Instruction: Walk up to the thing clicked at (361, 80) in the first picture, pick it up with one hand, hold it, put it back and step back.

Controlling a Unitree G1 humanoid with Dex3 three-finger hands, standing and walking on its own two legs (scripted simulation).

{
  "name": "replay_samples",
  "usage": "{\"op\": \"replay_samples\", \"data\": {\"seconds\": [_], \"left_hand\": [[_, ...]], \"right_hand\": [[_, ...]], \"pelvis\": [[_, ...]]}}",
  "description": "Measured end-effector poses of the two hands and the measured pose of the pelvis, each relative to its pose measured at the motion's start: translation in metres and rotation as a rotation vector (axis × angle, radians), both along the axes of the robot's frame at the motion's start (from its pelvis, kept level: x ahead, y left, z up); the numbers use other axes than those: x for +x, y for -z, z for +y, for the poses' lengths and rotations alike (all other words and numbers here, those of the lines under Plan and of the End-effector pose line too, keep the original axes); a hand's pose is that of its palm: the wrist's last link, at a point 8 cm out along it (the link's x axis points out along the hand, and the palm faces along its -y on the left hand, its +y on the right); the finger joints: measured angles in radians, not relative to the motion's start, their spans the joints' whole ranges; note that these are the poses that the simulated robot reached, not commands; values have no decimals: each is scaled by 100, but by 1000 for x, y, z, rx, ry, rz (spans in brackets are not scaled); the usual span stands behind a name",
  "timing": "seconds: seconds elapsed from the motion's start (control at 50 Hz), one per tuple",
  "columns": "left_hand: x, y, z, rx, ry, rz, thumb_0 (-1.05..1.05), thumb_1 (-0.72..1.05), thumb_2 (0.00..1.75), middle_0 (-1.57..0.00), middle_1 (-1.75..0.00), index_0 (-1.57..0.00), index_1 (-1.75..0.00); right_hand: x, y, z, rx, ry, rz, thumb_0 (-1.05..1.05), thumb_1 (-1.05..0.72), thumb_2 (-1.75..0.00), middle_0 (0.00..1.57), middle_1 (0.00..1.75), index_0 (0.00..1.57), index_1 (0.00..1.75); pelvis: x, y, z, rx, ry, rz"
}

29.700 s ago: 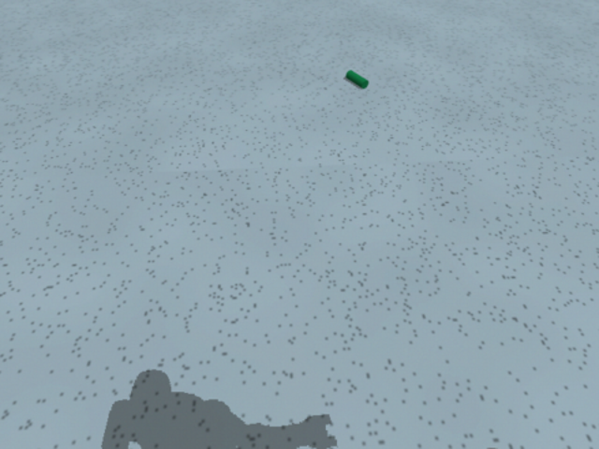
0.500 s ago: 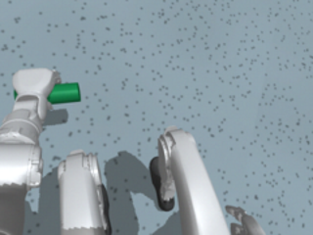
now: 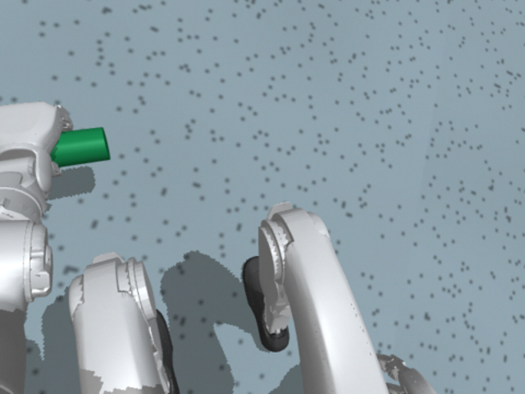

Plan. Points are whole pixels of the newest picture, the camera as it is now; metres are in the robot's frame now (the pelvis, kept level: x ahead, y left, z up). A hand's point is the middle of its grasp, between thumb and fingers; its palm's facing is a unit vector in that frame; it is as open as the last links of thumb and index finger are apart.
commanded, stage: lower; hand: left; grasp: from above
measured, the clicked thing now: (54, 150) +0.51 +0.20 -0.21
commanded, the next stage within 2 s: rest in 0.26 s
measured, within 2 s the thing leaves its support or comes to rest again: neither
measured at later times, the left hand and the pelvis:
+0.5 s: hand (60, 156) +0.51 +0.20 -0.24, palm faces -0.44 -0.02 -0.90, open 8.3 cm; pelvis +0.00 +0.00 -0.03, yaw -3 degrees
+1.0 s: hand (66, 162) +0.51 +0.20 -0.28, palm faces -0.44 -0.05 -0.89, open 8.3 cm; pelvis +0.00 +0.01 -0.04, yaw -6 degrees
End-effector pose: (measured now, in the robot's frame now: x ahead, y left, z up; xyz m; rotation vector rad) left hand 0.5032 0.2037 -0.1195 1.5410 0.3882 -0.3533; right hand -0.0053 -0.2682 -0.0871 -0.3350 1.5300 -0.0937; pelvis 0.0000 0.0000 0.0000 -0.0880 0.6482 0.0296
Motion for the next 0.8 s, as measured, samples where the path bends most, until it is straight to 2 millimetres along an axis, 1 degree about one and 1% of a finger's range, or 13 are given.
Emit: {"op": "replay_samples", "data": {"seconds": [0.12,0.24,0.32,0.58,0.7,0.8], "left_hand": [[0,17,1,-17,-4,22,0,26,24,-91,-24,-91,-23],[0,38,0,-29,24,13,0,26,23,-91,-24,-91,-23],[1,48,-1,-30,31,-3,0,27,21,-91,-23,-91,-23],[11,64,-6,-31,4,-13,0,28,21,-90,-23,-90,-22],[10,77,-4,-53,-27,-1,0,29,21,-88,-24,-89,-23],[7,88,-1,-55,-12,7,0,29,19,-88,-25,-89,-23]], "right_hand": [[2,3,-1,-3,-24,9,0,-91,-90,21,30,20,30],[2,6,-3,-16,-44,23,0,-91,-90,21,30,20,30],[1,8,-2,-16,-51,28,0,-91,-90,21,30,20,30],[-7,15,11,37,-65,31,0,-90,-90,21,30,20,30],[-15,11,13,38,-74,36,0,-90,-90,21,30,20,30],[-23,6,12,25,-80,58,0,-90,-90,21,30,20,30]], "pelvis": [[0,7,0,-9,3,-6],[1,18,1,-20,7,-14],[1,23,2,-28,10,-19],[2,34,5,-49,20,-35],[-1,38,5,-61,27,-51],[-2,41,6,-71,32,-63]]}}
